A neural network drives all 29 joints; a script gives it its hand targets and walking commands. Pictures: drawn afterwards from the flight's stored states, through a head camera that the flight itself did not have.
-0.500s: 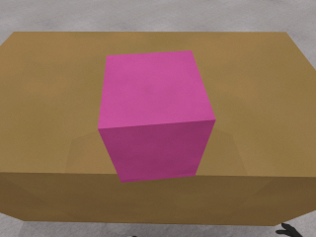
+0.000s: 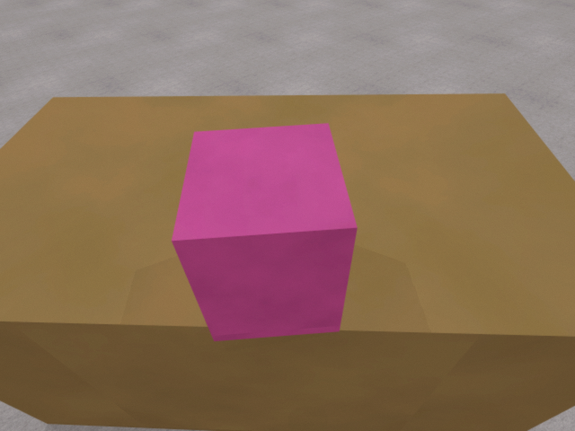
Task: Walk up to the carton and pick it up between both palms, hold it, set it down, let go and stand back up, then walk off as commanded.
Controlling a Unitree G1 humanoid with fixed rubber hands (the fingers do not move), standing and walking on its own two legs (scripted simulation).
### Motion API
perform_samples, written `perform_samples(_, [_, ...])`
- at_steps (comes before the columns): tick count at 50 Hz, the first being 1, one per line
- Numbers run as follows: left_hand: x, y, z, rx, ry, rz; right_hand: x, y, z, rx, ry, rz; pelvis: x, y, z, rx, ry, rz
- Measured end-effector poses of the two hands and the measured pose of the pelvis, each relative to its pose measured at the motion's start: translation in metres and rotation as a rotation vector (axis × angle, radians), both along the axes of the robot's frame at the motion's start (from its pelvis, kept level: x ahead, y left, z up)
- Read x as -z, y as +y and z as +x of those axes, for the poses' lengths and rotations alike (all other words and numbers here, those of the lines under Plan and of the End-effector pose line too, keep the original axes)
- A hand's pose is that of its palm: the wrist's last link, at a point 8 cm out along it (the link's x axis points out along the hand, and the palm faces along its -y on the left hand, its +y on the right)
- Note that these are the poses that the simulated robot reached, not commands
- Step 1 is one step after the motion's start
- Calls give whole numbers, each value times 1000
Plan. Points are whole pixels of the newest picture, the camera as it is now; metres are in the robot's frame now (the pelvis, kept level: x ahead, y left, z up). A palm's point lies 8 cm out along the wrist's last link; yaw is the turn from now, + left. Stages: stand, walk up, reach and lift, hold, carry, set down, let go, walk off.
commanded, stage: walk up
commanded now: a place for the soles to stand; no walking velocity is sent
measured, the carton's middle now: (269, 235) +0.40 +0.06 +0.07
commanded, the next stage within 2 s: reach and lift in 1.30 s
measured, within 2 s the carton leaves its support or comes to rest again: neither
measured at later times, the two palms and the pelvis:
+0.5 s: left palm out of the picture +0.07 +0.35 -0.10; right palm out of the picture +0.08 -0.29 -0.11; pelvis +0.00 +0.03 +0.00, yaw +0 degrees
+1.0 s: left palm out of the picture +0.04 +0.35 -0.11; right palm out of the picture +0.12 -0.27 -0.11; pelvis +0.00 +0.03 +0.00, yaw +1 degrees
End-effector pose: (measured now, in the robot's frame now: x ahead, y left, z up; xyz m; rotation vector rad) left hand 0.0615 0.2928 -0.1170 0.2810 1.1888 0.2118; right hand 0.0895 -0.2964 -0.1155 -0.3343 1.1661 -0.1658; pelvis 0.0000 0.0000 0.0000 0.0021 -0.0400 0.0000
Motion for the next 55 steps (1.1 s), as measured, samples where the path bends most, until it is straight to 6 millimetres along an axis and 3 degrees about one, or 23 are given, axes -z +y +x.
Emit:
perform_samples(8, [-12, 7, 25, 17, -54, 26, -3, -2, 7, 5, -22, -5, -3, 2, 2, 3, -6, -3])
perform_samples(15, [-15, 17, 31, 24, -58, 49, -3, -4, -1, 15, 14, -16, -3, 6, 2, 3, -1, -8])
perform_samples(30, [-12, 63, 2, -18, 2, 100, -3, 17, -8, 9, 54, -26, 0, 32, -2, -8, -1, -4])
perform_samples(44, [-9, 60, -19, -34, 29, 90, -6, 29, 24, -25, -24, -2, 0, 34, -1, -15, 4, -5])
perform_samples(55, [-12, 59, -17, -28, 21, 104, -5, 22, 27, -26, -25, -6, 2, 31, 1, -12, 5, -7])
